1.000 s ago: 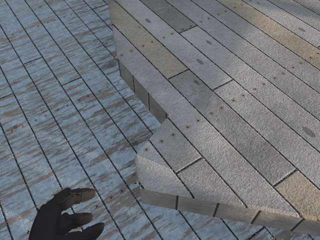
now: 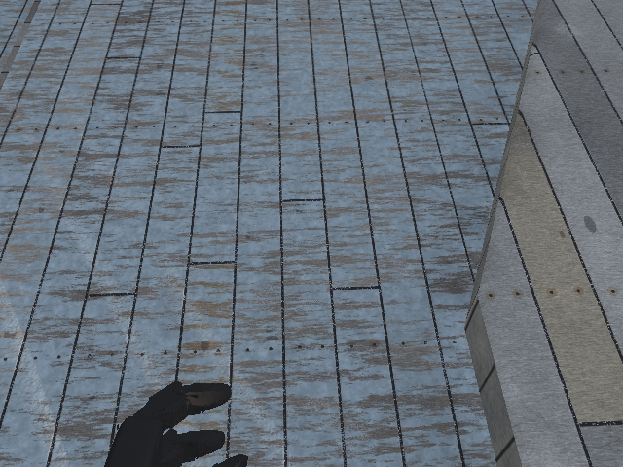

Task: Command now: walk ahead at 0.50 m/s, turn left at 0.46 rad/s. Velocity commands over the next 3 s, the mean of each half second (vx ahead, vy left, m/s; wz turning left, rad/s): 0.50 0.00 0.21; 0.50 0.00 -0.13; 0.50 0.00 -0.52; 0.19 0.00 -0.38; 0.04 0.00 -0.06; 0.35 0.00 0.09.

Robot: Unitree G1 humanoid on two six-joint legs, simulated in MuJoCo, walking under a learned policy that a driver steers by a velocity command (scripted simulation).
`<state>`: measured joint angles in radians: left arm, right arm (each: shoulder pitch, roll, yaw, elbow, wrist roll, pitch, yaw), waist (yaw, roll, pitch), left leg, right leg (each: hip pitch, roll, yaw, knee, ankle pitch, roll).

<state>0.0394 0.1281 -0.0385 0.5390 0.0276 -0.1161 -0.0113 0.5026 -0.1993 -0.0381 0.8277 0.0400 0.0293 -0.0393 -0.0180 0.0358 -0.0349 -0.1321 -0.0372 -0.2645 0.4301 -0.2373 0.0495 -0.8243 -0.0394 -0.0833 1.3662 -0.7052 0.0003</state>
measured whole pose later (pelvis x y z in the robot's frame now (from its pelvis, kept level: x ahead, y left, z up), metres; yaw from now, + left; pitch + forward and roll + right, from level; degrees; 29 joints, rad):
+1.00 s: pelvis +0.62 +0.06 -0.04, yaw -2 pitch +2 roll +1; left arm 0.03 0.25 0.06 0.69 -0.01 -0.07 -0.05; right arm 0.35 -0.26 -0.06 0.92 -0.01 -0.06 -0.02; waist -0.05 0.00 0.03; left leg -0.03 0.01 0.07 0.76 -0.48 0.00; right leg -0.54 0.06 -0.04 0.62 -0.11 -0.12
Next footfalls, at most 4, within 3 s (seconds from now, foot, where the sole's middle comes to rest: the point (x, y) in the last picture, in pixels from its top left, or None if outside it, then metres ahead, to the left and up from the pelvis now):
0.50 left None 0.42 0.17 -0.79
0.96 right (323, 337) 0.77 -0.01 -0.79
1.46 left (269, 240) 1.07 0.12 -0.79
1.92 right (372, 239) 1.07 -0.16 -0.79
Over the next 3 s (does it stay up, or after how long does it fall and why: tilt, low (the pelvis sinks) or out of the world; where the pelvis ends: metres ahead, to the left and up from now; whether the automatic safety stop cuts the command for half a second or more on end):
stays up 1.21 -0.11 -0.01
